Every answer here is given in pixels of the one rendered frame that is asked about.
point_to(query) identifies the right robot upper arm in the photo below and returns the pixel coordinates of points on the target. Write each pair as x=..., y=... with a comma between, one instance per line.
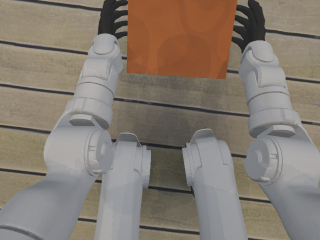
x=288, y=172

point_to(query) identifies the robot left forearm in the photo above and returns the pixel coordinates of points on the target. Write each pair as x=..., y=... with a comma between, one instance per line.
x=96, y=87

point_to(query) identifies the carton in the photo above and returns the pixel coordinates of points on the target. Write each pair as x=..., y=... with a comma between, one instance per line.
x=186, y=38

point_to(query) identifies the robot right forearm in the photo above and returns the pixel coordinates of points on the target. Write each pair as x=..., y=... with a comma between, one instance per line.
x=267, y=94

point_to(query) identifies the robot right hand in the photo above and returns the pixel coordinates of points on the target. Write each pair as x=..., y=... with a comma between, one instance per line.
x=254, y=25

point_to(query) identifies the left robot upper arm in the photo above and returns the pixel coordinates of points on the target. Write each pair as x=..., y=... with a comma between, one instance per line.
x=48, y=210

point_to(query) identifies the robot right shin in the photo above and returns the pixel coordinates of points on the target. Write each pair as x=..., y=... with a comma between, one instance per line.
x=223, y=147

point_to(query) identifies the robot left thigh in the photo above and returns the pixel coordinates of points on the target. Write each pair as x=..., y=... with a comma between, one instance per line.
x=119, y=209

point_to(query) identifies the robot left hand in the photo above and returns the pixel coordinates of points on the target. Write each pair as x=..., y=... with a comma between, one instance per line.
x=107, y=18

